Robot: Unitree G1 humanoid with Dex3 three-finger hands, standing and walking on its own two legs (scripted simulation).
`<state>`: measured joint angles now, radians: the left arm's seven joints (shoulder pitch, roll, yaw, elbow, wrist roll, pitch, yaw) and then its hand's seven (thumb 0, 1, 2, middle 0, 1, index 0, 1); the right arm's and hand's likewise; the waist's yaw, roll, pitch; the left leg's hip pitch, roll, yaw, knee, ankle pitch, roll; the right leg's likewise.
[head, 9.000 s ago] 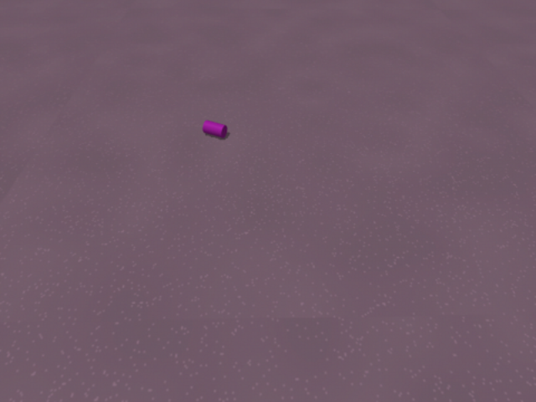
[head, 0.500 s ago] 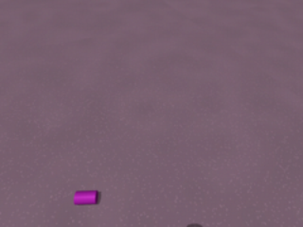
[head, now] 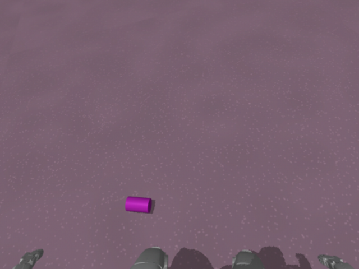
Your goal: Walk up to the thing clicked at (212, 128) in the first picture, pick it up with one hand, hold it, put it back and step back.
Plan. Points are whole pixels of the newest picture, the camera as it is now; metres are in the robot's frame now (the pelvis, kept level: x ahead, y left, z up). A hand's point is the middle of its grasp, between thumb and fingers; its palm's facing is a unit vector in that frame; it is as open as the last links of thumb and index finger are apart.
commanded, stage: walk up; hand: left
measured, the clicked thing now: (138, 204) +0.47 +0.30 -0.70
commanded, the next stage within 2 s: none
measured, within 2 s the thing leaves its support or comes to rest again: neither
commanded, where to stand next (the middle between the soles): +0.06 +0.01 m, yaw -6 degrees
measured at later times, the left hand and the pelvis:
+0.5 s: hand out of the picture +0.06 +0.31 -0.17, palm faces -0.12 -0.95 -0.29, open 7.4 cm; pelvis +0.00 +0.02 +0.01, yaw -6 degrees
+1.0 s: hand out of the picture +0.10 +0.37 -0.09, palm faces -0.05 -0.75 -0.66, open 7.4 cm; pelvis -0.03 +0.05 -0.02, yaw -7 degrees
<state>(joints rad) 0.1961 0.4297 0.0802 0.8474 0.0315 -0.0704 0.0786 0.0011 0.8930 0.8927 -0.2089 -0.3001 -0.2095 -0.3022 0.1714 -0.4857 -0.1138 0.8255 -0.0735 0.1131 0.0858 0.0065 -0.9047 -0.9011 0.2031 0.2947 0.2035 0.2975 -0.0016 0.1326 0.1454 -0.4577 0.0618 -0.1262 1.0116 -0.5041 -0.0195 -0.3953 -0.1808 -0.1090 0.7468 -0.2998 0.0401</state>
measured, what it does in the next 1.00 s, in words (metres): steps on the spot: left foot, then right foot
